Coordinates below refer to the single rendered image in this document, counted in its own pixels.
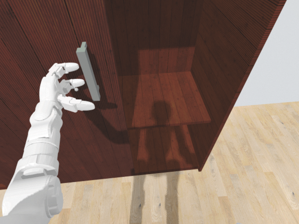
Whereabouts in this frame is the robot left forearm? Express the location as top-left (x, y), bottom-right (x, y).
top-left (2, 100), bottom-right (63, 216)

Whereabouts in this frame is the robot left hand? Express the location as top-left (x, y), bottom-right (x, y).
top-left (39, 63), bottom-right (95, 112)

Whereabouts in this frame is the handle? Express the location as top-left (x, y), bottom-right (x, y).
top-left (76, 42), bottom-right (100, 101)

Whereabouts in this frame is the left robot upper arm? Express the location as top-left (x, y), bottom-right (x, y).
top-left (0, 175), bottom-right (64, 224)

